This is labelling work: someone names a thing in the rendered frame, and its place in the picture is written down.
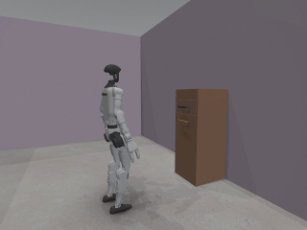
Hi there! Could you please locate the right robot hand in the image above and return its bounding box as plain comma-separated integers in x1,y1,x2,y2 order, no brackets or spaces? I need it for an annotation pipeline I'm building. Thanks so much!
126,140,140,163

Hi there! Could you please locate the robot left forearm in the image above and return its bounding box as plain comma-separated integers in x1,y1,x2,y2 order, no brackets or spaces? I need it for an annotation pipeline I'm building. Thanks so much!
101,112,109,128

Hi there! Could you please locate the right robot shin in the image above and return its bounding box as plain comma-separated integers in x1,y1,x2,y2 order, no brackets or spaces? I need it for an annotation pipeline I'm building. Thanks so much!
115,171,130,208

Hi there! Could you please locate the robot right forearm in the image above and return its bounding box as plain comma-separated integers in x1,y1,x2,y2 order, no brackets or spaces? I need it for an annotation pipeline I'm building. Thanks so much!
116,110,132,143

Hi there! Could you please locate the drawer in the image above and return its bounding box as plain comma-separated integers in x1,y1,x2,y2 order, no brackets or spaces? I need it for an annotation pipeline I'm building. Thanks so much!
177,100,197,115

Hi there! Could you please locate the cabinet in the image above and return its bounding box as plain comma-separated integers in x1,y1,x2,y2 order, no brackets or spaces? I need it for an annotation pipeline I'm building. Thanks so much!
175,88,228,187

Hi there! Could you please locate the right robot upper arm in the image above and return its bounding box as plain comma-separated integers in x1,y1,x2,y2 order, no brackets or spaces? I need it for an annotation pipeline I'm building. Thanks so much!
111,87,125,119

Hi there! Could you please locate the right robot thigh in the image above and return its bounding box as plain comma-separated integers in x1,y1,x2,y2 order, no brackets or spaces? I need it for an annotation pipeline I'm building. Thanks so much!
112,133,131,178

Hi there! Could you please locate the left robot upper arm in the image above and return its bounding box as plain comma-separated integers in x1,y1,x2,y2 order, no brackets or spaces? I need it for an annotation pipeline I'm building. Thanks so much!
100,90,104,113

